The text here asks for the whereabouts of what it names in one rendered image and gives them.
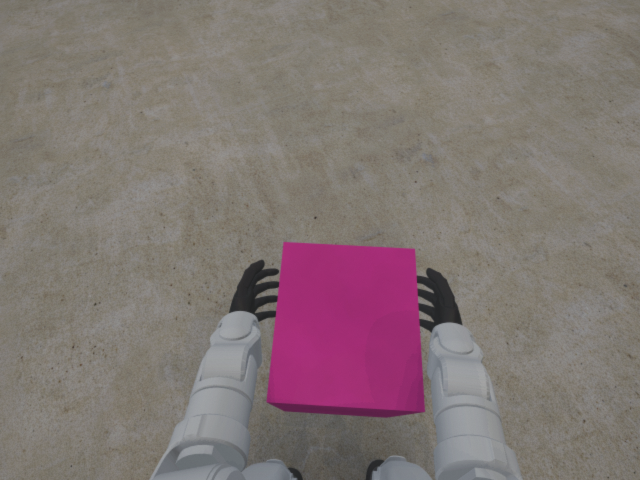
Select robot shin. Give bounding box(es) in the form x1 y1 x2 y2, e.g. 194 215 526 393
380 456 407 467
266 459 291 473

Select robot right hand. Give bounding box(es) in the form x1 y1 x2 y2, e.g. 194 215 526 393
417 268 463 333

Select carton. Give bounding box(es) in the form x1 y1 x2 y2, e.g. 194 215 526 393
266 242 425 418

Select left robot forearm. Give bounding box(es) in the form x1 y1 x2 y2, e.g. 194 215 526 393
149 311 262 480

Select robot right shin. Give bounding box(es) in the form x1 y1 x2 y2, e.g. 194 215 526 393
380 456 407 467

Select robot left shin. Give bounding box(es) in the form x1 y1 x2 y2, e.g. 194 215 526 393
266 459 291 473

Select right robot forearm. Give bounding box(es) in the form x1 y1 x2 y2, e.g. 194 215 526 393
427 322 523 480

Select robot left hand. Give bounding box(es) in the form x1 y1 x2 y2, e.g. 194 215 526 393
229 260 279 322

